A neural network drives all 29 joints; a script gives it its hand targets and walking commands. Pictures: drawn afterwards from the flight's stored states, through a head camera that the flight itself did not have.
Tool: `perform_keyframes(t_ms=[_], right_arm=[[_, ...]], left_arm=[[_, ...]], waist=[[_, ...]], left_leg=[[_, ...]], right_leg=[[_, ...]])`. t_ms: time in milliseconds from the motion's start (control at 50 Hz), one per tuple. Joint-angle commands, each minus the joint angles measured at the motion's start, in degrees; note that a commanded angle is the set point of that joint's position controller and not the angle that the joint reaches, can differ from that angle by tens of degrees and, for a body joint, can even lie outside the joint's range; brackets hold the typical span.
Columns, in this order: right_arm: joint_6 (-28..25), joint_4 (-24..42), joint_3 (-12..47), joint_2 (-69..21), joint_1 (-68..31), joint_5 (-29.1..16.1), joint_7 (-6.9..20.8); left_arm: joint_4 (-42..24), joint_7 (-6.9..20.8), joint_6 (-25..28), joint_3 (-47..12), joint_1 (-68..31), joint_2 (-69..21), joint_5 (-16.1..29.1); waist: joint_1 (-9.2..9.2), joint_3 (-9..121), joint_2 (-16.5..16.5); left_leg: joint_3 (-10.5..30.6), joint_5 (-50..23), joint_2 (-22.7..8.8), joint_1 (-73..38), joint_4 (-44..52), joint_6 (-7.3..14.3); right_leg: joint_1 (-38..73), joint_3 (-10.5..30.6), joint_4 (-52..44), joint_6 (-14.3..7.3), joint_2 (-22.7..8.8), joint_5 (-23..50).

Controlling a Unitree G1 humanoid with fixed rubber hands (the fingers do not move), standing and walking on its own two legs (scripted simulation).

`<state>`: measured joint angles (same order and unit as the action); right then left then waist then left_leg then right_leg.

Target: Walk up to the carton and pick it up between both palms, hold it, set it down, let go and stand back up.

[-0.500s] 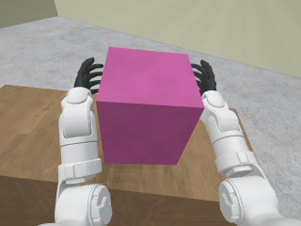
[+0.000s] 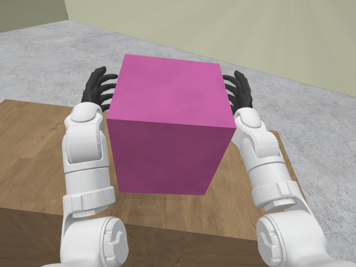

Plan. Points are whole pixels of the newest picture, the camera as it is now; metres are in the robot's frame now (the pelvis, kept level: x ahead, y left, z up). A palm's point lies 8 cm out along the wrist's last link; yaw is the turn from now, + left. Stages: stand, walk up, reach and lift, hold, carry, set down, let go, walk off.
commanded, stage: hold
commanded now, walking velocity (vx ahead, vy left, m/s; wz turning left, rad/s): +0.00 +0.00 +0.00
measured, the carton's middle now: (167, 129) +0.39 +0.01 +0.16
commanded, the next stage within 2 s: none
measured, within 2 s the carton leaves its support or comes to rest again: neither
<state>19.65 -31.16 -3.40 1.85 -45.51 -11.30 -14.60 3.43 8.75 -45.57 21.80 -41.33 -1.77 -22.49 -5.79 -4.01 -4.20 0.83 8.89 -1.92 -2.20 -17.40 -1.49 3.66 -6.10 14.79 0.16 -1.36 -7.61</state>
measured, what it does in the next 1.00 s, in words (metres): stands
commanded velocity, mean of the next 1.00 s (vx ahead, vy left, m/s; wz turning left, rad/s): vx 0.00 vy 0.00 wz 0.00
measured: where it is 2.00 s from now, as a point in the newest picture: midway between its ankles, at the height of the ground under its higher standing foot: outside the picture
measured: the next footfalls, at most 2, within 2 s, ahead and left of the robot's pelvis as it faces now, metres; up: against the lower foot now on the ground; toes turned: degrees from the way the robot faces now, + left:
none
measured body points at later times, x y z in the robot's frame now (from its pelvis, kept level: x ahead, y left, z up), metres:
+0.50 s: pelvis +0.00 -0.01 +0.00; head -0.05 +0.02 +0.45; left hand +0.38 +0.15 +0.24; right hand +0.39 -0.16 +0.23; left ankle +0.02 +0.13 -0.75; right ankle +0.02 -0.12 -0.75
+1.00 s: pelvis +0.00 +0.00 +0.00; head -0.05 +0.04 +0.45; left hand +0.38 +0.16 +0.23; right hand +0.38 -0.15 +0.23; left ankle +0.02 +0.13 -0.75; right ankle +0.02 -0.12 -0.75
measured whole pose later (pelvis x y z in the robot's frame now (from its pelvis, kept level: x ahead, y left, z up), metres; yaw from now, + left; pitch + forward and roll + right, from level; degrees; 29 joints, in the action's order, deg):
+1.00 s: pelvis +0.00 +0.00 +0.00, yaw +0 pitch -11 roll +0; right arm 19.5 -32.8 -4.4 2.1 -46.1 -10.4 -13.4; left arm 4.7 8.4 -45.9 22.0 -42.6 -2.6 -23.8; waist -4.9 -3.7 -4.6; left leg -0.2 8.5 -1.7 -2.3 -16.8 -1.1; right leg 3.2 -4.9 15.1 0.2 -1.4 -7.7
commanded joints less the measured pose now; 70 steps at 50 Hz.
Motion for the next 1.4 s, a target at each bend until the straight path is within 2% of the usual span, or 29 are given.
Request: perform_keyframes(t_ms=[0, 140, 220, 260, 320, 360, 400, 440, 480, 500, 560, 580, 600, 660, 780, 820, 840, 900, 1000, 1060, 1100, 1180, 1220, 1260, 1280, 1300, 1320, 1340, 1380], right_arm=[[-2.1, 11.8, 18.4, -27.2, -34.2, -3.4, 7.7], [-3.0, 11.3, 17.5, -27.0, -37.2, -2.7, 8.5], [-3.4, 12.6, 18.7, -27.8, -37.7, -3.4, 8.5], [-3.3, 12.8, 19.1, -28.1, -36.8, -3.7, 8.1], [-3.1, 12.7, 19.3, -28.7, -36.8, -3.7, 7.8], [-2.9, 13.3, 20.4, -29.4, -36.7, -4.0, 7.4], [-2.4, 12.8, 20.7, -29.5, -36.8, -4.1, 7.1], [-1.6, 11.3, 20.3, -29.7, -35.9, -3.9, 6.8], [-1.8, 13.7, 20.7, -29.9, -36.5, -4.5, 6.5], [-1.3, 11.8, 20.2, -29.5, -36.1, -4.3, 6.3], [-1.5, 14.0, 21.4, -30.8, -36.5, -4.9, 6.2], [-1.6, 14.0, 21.0, -30.6, -36.7, -5.0, 6.1], [-1.4, 12.9, 20.7, -30.7, -36.8, -4.8, 6.1], [-1.8, 13.4, 19.8, -30.5, -36.7, -3.9, 6.5], [-2.6, 14.6, 19.9, -29.1, -36.1, -4.0, 6.7], [-2.5, 14.0, 20.2, -28.9, -36.3, -4.0, 6.9], [-2.0, 11.9, 19.3, -28.2, -35.4, -3.6, 7.1], [-2.2, 10.7, 18.2, -27.8, -35.8, -2.9, 8.0], [-2.6, 12.0, 18.1, -27.3, -36.4, -3.7, 8.0], [-3.1, 15.2, 19.1, -27.5, -36.7, -4.8, 7.6], [-2.3, 13.0, 18.8, -27.2, -36.5, -4.6, 7.5], [-1.6, 12.9, 19.7, -28.5, -35.1, -4.1, 7.3], [-1.7, 14.0, 20.0, -28.9, -35.4, -4.4, 7.0], [-1.3, 12.5, 19.5, -28.8, -36.4, -4.0, 7.1], [-1.7, 13.9, 20.3, -29.6, -36.5, -4.3, 7.1], [-1.4, 12.1, 20.0, -28.9, -36.3, -4.3, 7.1], [-1.6, 13.3, 20.7, -29.5, -36.7, -4.6, 7.1], [-1.8, 13.9, 20.7, -29.8, -38.2, -4.5, 7.0], [-2.1, 15.2, 21.8, -31.0, -37.7, -5.2, 6.7]], left_arm=[[-1.5, 5.1, 2.2, -26.0, -30.5, -27.7, 7.2], [0.9, 4.5, 1.8, -24.8, -30.8, -28.0, 7.0], [-0.3, 4.1, 2.2, -25.6, -30.7, -28.2, 7.5], [-1.8, 3.9, 2.5, -26.9, -31.1, -28.1, 8.3], [-0.7, 4.2, 2.3, -25.9, -31.1, -27.2, 7.9], [-1.1, 4.4, 2.1, -25.4, -29.8, -26.8, 7.5], [-0.6, 4.7, 2.0, -24.2, -30.2, -25.8, 7.0], [0.9, 5.5, 1.6, -22.4, -30.0, -24.8, 6.1], [0.2, 6.0, 1.4, -22.9, -29.3, -25.3, 6.7], [1.4, 6.2, 1.3, -22.2, -30.1, -24.6, 6.2], [-1.0, 6.4, 1.8, -23.0, -31.1, -25.2, 6.9], [-0.4, 6.3, 1.9, -23.5, -31.4, -25.1, 7.2], [0.3, 6.3, 2.1, -23.0, -31.9, -25.3, 7.0], [-0.1, 6.1, 2.4, -23.5, -32.4, -25.8, 7.3], [-0.7, 5.4, 2.4, -25.5, -30.7, -27.0, 8.0], [-1.3, 5.0, 2.4, -25.0, -31.1, -26.7, 7.7], [0.1, 5.0, 2.1, -24.7, -30.8, -26.6, 7.0], [0.7, 5.0, 2.0, -24.1, -31.5, -27.1, 6.5], [0.1, 4.8, 1.5, -25.8, -30.2, -28.0, 7.2], [-3.5, 4.5, 1.8, -28.4, -30.5, -28.9, 8.7], [-1.6, 4.3, 1.6, -27.3, -30.9, -28.0, 7.8], [-1.5, 4.9, 1.5, -25.2, -29.6, -26.4, 7.3], [-1.8, 5.2, 1.6, -25.4, -29.7, -26.2, 7.4], [-0.1, 5.3, 1.5, -24.3, -30.6, -25.7, 6.8], [-1.6, 5.3, 1.7, -25.0, -30.7, -26.3, 7.4], [0.0, 5.4, 1.5, -24.2, -30.5, -25.4, 6.7], [-0.8, 5.4, 1.5, -23.7, -30.2, -25.4, 6.6], [0.1, 5.5, 1.6, -23.2, -30.8, -25.0, 6.8], [-1.1, 5.5, 1.9, -24.0, -30.7, -25.4, 7.4]], waist=[[-0.47, 18.0, 6.9], [0.17, 18.5, 5.8], [0.37, 20.4, 5.4], [-0.67, 22.0, 5.6], [-0.26, 21.0, 5.0], [0.14, 20.6, 4.1], [0.59, 19.4, 3.2], [0.71, 17.2, 2.4], [0.65, 18.4, 2.5], [0.24, 17.0, 2.3], [0.61, 20.2, 2.5], [-0.16, 20.0, 2.8], [0.24, 18.8, 3.0], [-0.19, 19.7, 3.2], [-0.61, 20.5, 4.9], [0.32, 20.8, 4.6], [-0.13, 18.3, 5.3], [0.54, 16.9, 6.0], [-0.37, 18.4, 6.6], [-1.41, 22.5, 7.3], [-1.19, 19.8, 7.1], [-0.36, 19.2, 3.8], [-0.41, 19.9, 4.0], [0.10, 17.7, 4.1], [0.36, 19.3, 4.4], [0.45, 18.0, 4.2], [1.21, 19.2, 3.7], [1.39, 19.7, 2.4], [1.24, 21.1, 2.6]], left_leg=[[-4.9, -8.9, 3.6, 4.1, 3.9, -0.4], [-5.2, -7.7, 3.6, 3.9, 4.0, 0.4], [-5.2, -11.8, 3.8, 2.0, 2.7, 0.3], [-5.2, -13.7, 4.1, 0.6, 1.7, -0.4], [-5.5, -10.3, 4.6, 1.6, 2.2, 0.5], [-5.4, -12.5, 4.8, 1.3, 1.8, 0.6], [-5.5, -11.3, 5.1, 1.5, 2.1, 1.0], [-5.8, -8.2, 5.4, 2.7, 3.1, 1.6], [-5.7, -9.5, 5.3, 2.8, 2.8, 1.6], [-5.7, -8.1, 5.5, 2.8, 3.1, 1.5], [-5.8, -9.9, 5.5, 1.6, 2.3, 1.4], [-5.7, -10.0, 5.5, 1.4, 2.1, 1.1], [-5.7, -8.5, 5.5, 1.6, 2.7, 1.2], [-5.7, -7.0, 5.1, 2.2, 3.1, 1.3], [-5.3, -11.2, 4.7, 0.7, 2.1, 0.2], [-5.3, -10.4, 4.5, 0.8, 2.3, 0.4], [-5.3, -8.9, 4.3, 2.0, 3.1, 0.5], [-5.4, -5.2, 3.8, 5.4, 5.0, 0.9], [-5.2, -10.6, 3.8, 2.8, 3.1, -0.2], [-5.0, -15.7, 4.2, -0.2, 1.0, -1.0], [-5.0, -13.4, 4.2, 0.5, 1.6, -0.8], [-5.3, -10.5, 4.6, 1.5, 2.6, 0.4], [-5.3, -10.9, 4.9, 1.4, 2.4, 0.5], [-5.6, -9.0, 4.8, 2.4, 3.0, 0.7], [-5.5, -10.2, 4.9, 2.1, 2.7, 0.7], [-5.6, -9.8, 5.0, 2.1, 2.8, 0.8], [-5.8, -10.2, 5.0, 2.0, 2.7, 1.1], [-5.8, -8.7, 5.2, 2.3, 2.8, 1.5], [-5.9, -11.3, 5.4, 1.7, 1.9, 1.5]], right_leg=[[10.0, -1.3, 1.1, 0.8, 5.7, 4.5], [9.2, -1.0, 0.7, 1.0, 5.6, 3.8], [9.8, -1.0, 0.8, 1.0, 6.0, 5.9], [9.7, -1.0, 0.9, 1.3, 5.9, 7.8], [9.5, -0.5, 0.5, 1.8, 5.2, 6.9], [10.3, -0.6, 0.6, 2.0, 5.3, 9.8], [10.2, -0.6, 0.1, 2.4, 5.0, 9.6], [10.1, -0.1, -0.4, 2.6, 4.3, 8.2], [11.2, 0.0, 0.0, 2.6, 4.5, 10.2], [10.5, 0.1, -0.4, 2.7, 4.3, 9.2], [10.8, -0.3, 0.3, 2.9, 4.4, 11.1], [10.1, -0.2, 0.2, 2.9, 4.4, 11.3], [9.4, -0.2, -0.2, 2.8, 4.3, 9.3], [9.1, -0.5, -0.1, 2.4, 4.6, 7.3], [8.8, -1.0, 0.4, 1.9, 5.3, 8.5], [8.7, -1.2, 0.4, 1.7, 5.5, 6.4], [8.5, -0.9, 0.1, 1.6, 5.5, 5.1], [9.5, -0.7, 0.6, 1.1, 5.5, 2.1], [9.3, -0.6, 0.8, 0.8, 5.7, 5.6], [9.6, -0.8, 0.9, 1.0, 6.1, 9.1], [8.9, -0.9, 0.4, 1.3, 5.9, 7.2], [9.5, -0.4, 0.2, 2.0, 5.2, 7.7], [10.1, -0.3, 0.3, 2.1, 5.0, 8.7], [9.2, -0.2, -0.2, 1.9, 4.9, 6.6], [9.8, -0.2, 0.1, 2.0, 4.9, 7.6], [9.5, 0.0, -0.1, 1.9, 4.8, 7.5], [10.1, -0.1, 0.1, 2.1, 4.8, 8.0], [9.5, -0.1, -0.2, 2.4, 4.7, 7.5], [10.5, 0.0, 0.5, 2.8, 4.7, 11.2]])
